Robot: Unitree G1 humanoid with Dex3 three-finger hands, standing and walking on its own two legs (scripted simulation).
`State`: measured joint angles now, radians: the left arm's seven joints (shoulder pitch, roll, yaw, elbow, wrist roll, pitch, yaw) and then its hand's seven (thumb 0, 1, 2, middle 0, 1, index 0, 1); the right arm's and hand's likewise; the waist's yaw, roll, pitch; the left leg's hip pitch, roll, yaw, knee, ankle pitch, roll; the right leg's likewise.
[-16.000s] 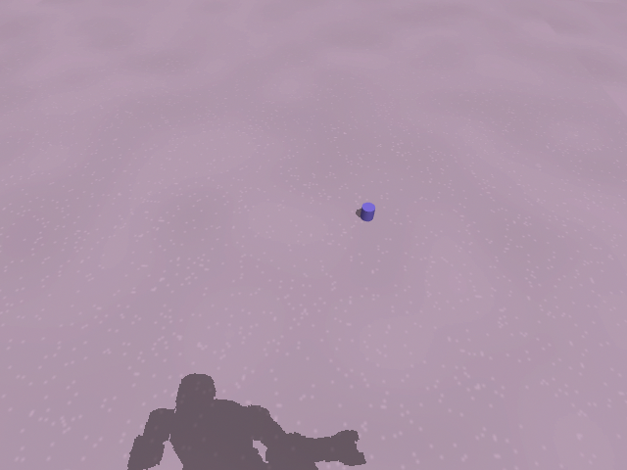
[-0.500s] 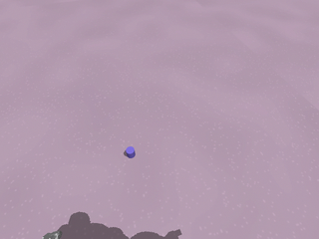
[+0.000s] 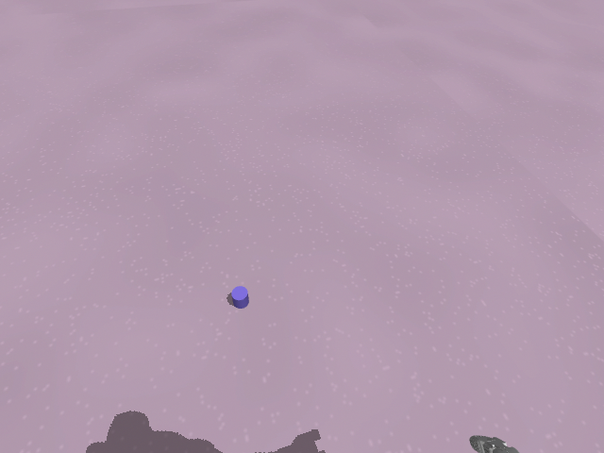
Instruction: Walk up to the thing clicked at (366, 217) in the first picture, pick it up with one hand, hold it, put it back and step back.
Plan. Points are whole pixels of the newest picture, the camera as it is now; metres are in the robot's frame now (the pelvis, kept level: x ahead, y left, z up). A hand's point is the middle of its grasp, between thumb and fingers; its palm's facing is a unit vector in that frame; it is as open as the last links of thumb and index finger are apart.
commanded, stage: stand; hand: left
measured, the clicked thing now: (240, 297) +0.75 +0.19 -0.75
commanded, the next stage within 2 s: walk up in 0.94 s
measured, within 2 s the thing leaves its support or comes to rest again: neither
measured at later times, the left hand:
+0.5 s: hand out of the picture +0.07 +0.23 -0.15, palm faces -0.04 -0.93 -0.36, open 7.4 cm
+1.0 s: hand out of the picture +0.08 +0.23 -0.15, palm faces -0.04 -0.94 -0.33, open 7.4 cm
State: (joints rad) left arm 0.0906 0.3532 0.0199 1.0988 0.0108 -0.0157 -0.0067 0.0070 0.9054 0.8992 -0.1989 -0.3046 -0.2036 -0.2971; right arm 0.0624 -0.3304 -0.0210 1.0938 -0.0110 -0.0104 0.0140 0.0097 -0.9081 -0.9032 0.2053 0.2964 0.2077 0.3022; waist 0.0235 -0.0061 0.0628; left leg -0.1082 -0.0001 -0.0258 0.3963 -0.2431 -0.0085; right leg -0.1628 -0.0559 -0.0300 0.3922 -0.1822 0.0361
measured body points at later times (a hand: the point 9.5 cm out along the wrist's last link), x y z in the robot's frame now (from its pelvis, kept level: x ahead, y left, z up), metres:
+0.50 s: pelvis -0.01 -0.03 +0.00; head +0.00 -0.03 +0.45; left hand +0.07 +0.28 -0.12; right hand +0.06 -0.33 -0.14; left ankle -0.02 +0.12 -0.74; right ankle +0.02 -0.14 -0.74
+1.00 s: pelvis +0.00 -0.03 +0.00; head +0.00 -0.03 +0.45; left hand +0.09 +0.28 -0.12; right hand +0.05 -0.33 -0.13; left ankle -0.02 +0.12 -0.74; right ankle +0.02 -0.14 -0.74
